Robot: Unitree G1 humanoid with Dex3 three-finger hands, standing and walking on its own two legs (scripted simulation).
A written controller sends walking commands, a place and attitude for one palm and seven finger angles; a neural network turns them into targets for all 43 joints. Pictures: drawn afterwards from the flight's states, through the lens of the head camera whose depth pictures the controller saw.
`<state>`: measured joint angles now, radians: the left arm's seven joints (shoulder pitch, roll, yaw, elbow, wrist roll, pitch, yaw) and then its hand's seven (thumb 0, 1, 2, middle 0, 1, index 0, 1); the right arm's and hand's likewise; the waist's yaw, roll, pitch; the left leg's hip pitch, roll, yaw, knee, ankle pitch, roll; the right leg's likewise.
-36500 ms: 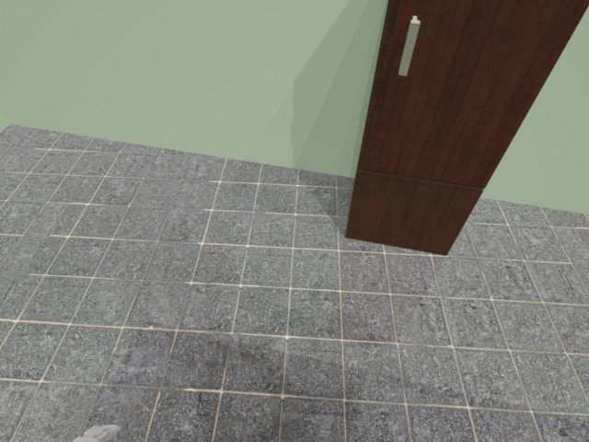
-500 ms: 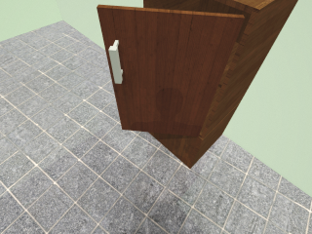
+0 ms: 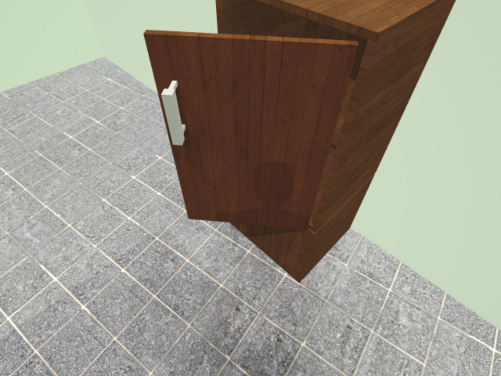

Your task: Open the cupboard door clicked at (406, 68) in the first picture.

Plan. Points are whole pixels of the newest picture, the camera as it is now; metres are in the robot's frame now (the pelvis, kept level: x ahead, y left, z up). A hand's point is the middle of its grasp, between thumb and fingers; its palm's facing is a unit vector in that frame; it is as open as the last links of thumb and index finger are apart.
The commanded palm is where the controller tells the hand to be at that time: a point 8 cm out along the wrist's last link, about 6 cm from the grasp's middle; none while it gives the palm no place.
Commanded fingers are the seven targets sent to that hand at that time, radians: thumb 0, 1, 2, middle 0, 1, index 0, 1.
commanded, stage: come to a stop and stand still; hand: left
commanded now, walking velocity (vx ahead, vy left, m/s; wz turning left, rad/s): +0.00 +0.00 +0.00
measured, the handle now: (176, 113) +0.61 +0.20 +0.09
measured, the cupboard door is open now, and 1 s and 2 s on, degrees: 40 40 40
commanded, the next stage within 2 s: look again from close up in 0.02 s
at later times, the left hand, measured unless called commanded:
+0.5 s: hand out of the picture +0.01 +0.21 -0.18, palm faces -0.01 -0.97 -0.23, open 7.3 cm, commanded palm none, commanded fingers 0.00 0.90 0.90 -0.20 -0.30 -0.20 -0.30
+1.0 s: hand out of the picture +0.02 +0.20 -0.19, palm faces +0.00 -0.98 -0.19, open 7.3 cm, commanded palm none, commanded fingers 0.00 0.90 0.90 -0.20 -0.30 -0.20 -0.30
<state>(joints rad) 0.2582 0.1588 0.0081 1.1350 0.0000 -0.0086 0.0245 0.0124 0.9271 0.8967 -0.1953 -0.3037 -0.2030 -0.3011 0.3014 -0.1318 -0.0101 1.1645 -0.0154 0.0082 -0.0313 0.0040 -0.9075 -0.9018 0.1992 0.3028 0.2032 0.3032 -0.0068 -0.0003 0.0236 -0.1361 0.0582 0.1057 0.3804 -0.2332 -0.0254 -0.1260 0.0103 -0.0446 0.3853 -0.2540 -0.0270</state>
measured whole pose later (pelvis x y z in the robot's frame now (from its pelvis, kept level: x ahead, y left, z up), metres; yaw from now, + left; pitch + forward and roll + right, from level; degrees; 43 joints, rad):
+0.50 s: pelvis +0.00 +0.03 -0.01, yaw -1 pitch +0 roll +1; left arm 0.27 0.16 -0.01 1.09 0.01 -0.02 0.03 0.01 0.91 0.90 -0.19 -0.30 -0.20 -0.30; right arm 0.28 -0.17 0.01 1.07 -0.02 -0.02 -0.03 0.02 -0.93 -0.90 0.20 0.30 0.20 0.30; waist 0.00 0.02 0.03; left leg -0.19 0.01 0.12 0.49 -0.29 0.02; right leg -0.20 -0.03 0.00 0.52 -0.31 0.01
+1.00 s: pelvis +0.02 +0.02 -0.02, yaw -2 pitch +0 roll +0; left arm 0.30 0.17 0.01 1.09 0.02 -0.02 0.01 0.01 0.91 0.90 -0.19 -0.30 -0.20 -0.30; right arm 0.28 -0.17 0.00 1.10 -0.02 -0.01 -0.01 0.00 -0.91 -0.90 0.20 0.30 0.20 0.30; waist 0.01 0.00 0.03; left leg -0.20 0.04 0.11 0.57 -0.38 0.00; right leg -0.20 -0.01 -0.01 0.59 -0.39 0.00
